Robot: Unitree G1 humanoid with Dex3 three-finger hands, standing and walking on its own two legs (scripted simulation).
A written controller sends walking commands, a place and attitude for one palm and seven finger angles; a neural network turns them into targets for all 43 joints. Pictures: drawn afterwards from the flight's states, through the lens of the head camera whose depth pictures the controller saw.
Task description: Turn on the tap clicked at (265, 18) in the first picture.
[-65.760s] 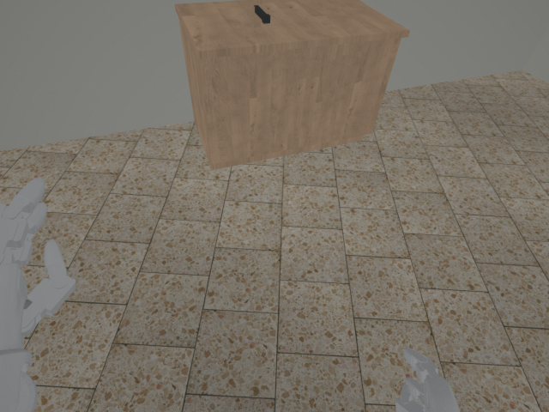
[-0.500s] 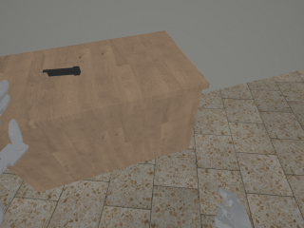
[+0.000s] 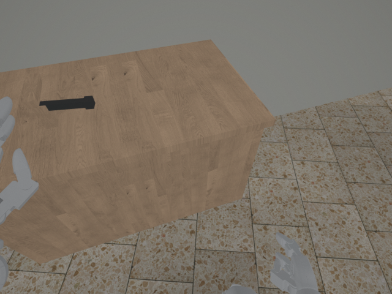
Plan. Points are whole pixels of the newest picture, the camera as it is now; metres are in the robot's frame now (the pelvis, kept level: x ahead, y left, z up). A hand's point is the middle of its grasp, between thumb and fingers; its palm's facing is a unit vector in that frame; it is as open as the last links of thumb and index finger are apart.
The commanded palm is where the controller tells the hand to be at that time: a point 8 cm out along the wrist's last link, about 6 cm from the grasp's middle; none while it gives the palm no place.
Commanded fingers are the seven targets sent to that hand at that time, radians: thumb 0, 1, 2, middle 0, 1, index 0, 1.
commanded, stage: shuffle to correct the standing spot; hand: left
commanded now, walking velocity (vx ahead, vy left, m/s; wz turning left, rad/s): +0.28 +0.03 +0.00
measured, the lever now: (89, 102) +0.62 +0.36 +0.01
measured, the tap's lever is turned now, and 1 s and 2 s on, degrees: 79 79 79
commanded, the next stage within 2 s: come to a stop and stand still in 0.08 s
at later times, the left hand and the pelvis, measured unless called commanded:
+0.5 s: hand (58, 147) +0.30 +0.24 +0.19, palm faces +0.40 -0.82 -0.40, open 7.5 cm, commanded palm +0.25 +0.28 +0.18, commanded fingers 0.00 0.90 0.90 -0.20 -0.30 -0.20 -0.30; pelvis +0.09 +0.00 +0.00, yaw +0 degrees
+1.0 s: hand (53, 143) +0.31 +0.26 +0.17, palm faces +0.40 -0.85 -0.35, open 7.5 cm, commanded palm +0.26 +0.30 +0.18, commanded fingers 0.00 0.90 0.90 -0.20 -0.30 -0.20 -0.30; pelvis +0.10 +0.02 +0.01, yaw -1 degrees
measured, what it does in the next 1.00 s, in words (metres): steps on the spot: right foot, then left foot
